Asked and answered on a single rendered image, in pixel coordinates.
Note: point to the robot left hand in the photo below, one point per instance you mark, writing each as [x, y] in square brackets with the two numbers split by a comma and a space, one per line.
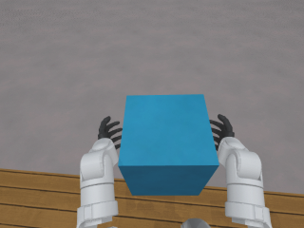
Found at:
[104, 128]

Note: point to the carton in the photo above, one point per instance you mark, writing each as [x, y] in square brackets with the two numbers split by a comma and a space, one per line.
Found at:
[167, 145]

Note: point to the robot right forearm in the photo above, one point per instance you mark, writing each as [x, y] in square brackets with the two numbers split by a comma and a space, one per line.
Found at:
[245, 196]

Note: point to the robot right hand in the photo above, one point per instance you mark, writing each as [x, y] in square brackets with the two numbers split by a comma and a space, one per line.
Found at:
[226, 129]

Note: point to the right robot thigh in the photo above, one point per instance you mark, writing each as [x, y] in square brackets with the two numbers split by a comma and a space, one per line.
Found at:
[195, 223]

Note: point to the robot left forearm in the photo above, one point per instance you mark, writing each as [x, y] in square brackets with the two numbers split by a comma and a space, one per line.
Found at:
[98, 204]

